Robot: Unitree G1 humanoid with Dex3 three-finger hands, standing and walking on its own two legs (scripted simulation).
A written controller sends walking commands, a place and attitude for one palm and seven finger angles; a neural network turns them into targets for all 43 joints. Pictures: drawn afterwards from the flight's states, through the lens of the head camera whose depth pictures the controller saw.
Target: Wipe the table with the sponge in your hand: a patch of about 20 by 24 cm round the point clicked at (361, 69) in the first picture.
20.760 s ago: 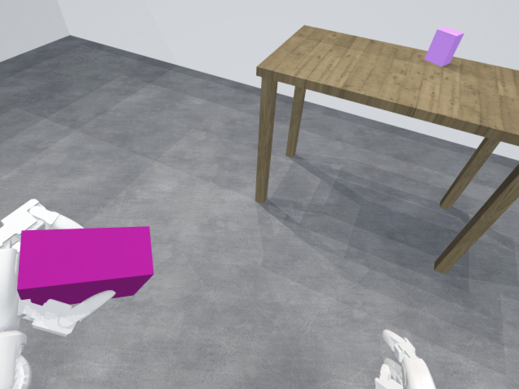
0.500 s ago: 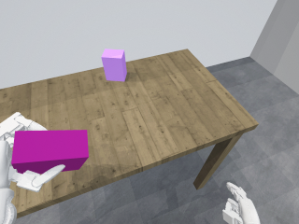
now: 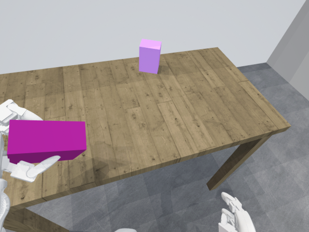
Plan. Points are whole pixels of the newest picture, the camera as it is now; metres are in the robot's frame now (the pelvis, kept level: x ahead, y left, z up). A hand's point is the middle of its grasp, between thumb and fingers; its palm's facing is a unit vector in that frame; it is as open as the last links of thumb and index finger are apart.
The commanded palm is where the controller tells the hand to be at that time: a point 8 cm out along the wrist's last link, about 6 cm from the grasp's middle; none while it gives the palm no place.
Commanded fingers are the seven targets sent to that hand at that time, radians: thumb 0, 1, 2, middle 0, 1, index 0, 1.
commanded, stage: come to a stop and stand still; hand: left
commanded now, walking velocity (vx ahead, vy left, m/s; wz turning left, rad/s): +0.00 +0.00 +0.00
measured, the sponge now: (58, 143) +0.24 +0.24 +0.12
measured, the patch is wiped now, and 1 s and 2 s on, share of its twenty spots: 0.00 0.00 0.00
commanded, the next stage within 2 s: look again from close up in 1.20 s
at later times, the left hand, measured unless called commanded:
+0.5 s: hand (25, 149) +0.21 +0.27 +0.16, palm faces +0.46 -0.82 -0.35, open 9.9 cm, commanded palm +0.15 +0.29 +0.18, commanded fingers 0.00 0.10 1.30 -1.20 -1.60 -1.20 -1.60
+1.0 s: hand (61, 136) +0.24 +0.22 +0.16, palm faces +0.39 -0.83 -0.39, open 9.9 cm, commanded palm +0.18 +0.25 +0.18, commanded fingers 0.00 0.10 1.30 -1.20 -1.60 -1.20 -1.60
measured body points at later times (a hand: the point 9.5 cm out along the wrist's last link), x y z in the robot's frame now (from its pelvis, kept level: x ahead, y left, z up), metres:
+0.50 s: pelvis +0.00 +0.01 +0.00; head +0.01 +0.03 +0.45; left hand +0.18 +0.31 +0.18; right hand +0.20 -0.20 -0.06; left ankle +0.07 +0.05 -0.74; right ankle +0.03 -0.15 -0.73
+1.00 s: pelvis +0.04 -0.03 +0.01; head +0.05 -0.02 +0.46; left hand +0.21 +0.26 +0.18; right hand +0.23 -0.25 -0.06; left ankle +0.07 +0.05 -0.74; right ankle +0.03 -0.15 -0.74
